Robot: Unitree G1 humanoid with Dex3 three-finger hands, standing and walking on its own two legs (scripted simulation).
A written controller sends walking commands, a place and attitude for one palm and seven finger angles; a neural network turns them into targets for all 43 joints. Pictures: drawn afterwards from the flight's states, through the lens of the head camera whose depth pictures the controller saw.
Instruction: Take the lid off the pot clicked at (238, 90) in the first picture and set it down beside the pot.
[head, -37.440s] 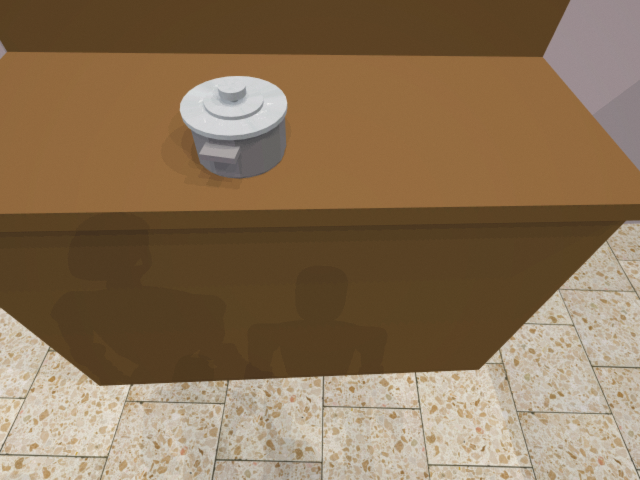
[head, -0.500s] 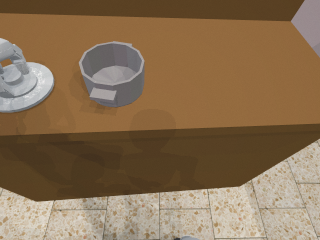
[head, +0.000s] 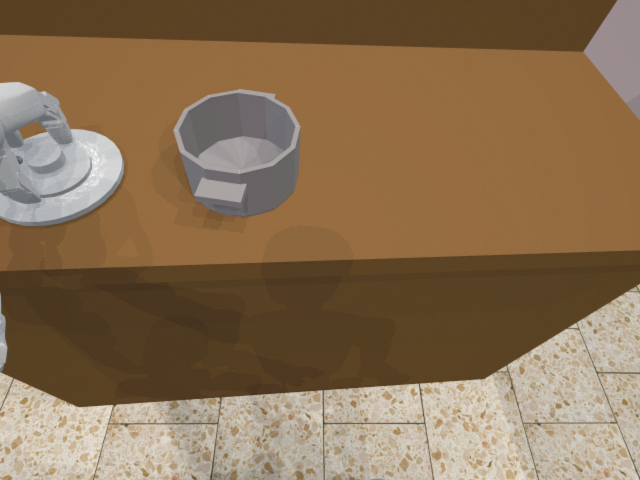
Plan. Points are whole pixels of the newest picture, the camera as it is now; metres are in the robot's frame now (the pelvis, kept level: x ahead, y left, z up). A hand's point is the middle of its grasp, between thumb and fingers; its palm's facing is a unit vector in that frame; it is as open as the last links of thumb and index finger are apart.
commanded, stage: raise the empty hand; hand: left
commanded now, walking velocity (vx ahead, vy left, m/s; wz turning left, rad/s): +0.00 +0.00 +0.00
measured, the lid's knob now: (45, 158) +0.49 +0.32 +0.10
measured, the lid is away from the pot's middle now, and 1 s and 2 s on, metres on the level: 0.24 0.24 0.24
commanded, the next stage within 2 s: draw the hand back to the body in 1.10 s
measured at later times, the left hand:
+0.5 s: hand out of the picture +0.47 +0.32 +0.19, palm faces -0.30 -0.08 -0.95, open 11.0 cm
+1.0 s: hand out of the picture +0.47 +0.31 +0.25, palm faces -0.23 -0.08 -0.97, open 11.0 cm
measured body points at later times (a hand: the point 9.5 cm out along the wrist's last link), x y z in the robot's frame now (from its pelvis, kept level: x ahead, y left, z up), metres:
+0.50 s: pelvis +0.01 +0.00 +0.01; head +0.07 +0.01 +0.46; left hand +0.49 +0.32 +0.25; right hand +0.05 -0.27 -0.11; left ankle -0.01 +0.08 -0.72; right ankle +0.01 -0.16 -0.72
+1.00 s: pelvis +0.01 -0.02 +0.02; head +0.06 -0.02 +0.47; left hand +0.47 +0.31 +0.31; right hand +0.08 -0.29 -0.11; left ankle -0.01 +0.08 -0.72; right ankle +0.01 -0.16 -0.72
